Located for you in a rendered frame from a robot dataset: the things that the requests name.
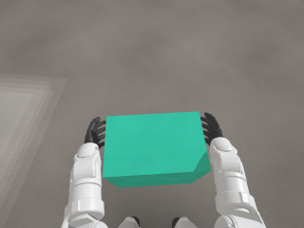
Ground carton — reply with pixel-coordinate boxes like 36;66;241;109
103;111;211;188

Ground left robot hand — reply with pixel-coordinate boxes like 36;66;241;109
85;117;106;149

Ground right robot shin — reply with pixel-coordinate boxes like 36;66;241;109
176;217;190;225

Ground robot left foot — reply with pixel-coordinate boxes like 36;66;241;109
132;217;140;227

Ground robot right forearm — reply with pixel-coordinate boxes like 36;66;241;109
209;137;266;228

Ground robot left forearm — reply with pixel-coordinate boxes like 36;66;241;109
61;142;105;228

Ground right robot hand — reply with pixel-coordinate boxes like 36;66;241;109
200;112;223;147

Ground robot right upper arm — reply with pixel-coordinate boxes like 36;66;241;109
214;214;265;228

